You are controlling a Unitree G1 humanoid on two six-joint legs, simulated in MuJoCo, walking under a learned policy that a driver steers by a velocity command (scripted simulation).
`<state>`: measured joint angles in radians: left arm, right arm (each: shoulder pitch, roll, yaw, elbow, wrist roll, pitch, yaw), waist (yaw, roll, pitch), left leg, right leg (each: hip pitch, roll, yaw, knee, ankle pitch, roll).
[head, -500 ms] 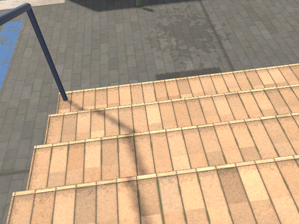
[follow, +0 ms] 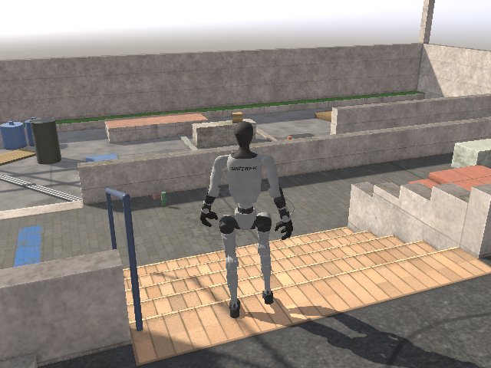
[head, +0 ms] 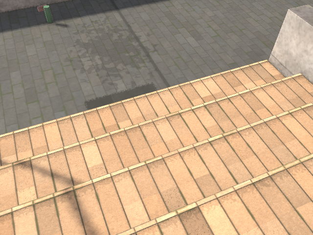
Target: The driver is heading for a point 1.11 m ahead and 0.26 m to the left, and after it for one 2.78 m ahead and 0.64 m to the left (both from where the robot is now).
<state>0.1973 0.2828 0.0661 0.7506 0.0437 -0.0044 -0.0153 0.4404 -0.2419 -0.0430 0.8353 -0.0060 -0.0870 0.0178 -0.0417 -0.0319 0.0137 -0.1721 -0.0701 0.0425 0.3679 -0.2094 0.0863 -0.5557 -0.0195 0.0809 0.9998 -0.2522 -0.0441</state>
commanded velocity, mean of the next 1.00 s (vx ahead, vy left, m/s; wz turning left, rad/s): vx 0.50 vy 0.00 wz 0.47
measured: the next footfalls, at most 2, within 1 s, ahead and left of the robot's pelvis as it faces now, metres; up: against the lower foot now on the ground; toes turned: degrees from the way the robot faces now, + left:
right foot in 0.26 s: +0.20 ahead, -0.13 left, +0.00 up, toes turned +6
left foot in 0.72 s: +0.43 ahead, +0.09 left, -0.15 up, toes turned +24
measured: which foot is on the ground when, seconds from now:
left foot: down 0.00-0.26, up 0.28-0.70, down 0.72-1.00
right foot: up 0.00-0.24, down 0.26-0.72, up 0.74-1.00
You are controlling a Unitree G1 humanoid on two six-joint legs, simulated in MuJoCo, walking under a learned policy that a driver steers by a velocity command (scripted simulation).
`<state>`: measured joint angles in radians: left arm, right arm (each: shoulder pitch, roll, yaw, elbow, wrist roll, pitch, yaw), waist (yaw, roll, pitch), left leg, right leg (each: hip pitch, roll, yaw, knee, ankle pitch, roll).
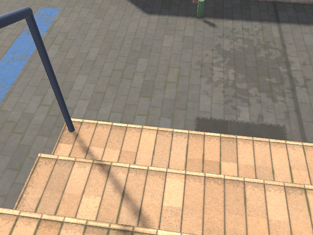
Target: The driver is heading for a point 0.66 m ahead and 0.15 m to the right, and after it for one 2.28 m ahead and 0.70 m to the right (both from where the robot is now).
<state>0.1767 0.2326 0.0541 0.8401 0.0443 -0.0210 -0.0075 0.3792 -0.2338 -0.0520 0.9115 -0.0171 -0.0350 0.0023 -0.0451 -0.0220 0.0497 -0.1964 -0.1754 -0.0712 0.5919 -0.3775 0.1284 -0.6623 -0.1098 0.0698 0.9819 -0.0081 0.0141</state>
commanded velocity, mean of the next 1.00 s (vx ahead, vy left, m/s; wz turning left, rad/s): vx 0.45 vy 0.00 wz -0.10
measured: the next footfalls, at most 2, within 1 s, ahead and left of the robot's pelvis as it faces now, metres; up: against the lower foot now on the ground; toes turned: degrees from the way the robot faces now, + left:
right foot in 0.28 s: +0.34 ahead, -0.22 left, -0.15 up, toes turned -2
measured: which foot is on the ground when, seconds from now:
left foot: down 0.00-0.28, up 0.30-1.00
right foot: up 0.00-0.26, down 0.28-1.00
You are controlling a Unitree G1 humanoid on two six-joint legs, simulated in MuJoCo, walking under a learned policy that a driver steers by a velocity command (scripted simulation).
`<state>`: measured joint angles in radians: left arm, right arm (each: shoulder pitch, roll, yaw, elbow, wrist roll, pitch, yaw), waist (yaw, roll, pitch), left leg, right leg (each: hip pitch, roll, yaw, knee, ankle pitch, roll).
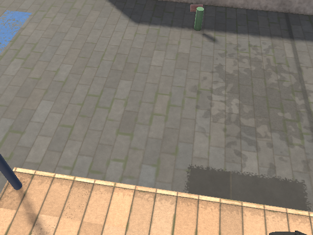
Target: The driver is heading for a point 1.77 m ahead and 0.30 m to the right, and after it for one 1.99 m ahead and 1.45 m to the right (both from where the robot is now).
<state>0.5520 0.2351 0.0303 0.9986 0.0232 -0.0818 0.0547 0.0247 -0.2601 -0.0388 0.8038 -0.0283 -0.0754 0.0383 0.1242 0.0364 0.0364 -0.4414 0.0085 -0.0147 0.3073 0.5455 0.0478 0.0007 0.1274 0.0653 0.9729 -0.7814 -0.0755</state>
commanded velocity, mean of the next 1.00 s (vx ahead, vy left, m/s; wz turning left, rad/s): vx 0.05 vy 0.00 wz -0.30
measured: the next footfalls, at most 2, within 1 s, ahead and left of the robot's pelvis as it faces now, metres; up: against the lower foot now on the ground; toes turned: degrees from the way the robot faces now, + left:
left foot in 0.02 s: +0.19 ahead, +0.09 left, -0.15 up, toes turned +2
right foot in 0.54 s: +0.10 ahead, -0.07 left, -0.15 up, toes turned -3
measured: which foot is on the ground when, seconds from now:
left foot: up 0.00-0.00, down 0.02-0.54, up 0.56-0.98, down 1.00-1.00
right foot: down 0.00-0.02, up 0.04-0.52, down 0.54-0.98, up 1.00-1.00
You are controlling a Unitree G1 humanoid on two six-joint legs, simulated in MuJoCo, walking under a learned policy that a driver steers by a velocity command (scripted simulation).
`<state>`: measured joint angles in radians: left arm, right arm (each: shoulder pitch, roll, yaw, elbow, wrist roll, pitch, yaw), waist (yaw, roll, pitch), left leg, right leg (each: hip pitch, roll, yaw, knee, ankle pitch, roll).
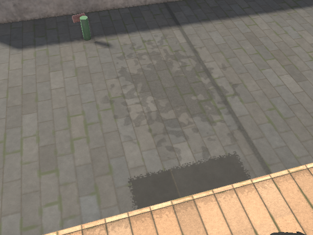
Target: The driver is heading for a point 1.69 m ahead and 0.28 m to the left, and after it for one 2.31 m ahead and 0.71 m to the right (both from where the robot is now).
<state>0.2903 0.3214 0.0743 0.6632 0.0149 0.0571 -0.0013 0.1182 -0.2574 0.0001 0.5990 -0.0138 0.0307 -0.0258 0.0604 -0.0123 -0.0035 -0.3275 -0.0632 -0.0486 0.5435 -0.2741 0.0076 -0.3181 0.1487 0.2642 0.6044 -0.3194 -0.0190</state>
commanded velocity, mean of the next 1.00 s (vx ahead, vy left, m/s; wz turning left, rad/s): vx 0.00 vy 0.00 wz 0.24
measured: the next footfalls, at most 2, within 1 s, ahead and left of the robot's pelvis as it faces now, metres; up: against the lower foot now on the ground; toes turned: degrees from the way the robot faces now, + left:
right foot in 0.42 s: +0.08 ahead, -0.09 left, +0.00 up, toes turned +5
left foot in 0.80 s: +0.05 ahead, +0.12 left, +0.00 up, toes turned +14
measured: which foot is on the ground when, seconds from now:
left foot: down 0.00-0.44, up 0.46-0.78, down 0.80-1.00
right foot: up 0.00-0.40, down 0.42-0.80, up 0.82-1.00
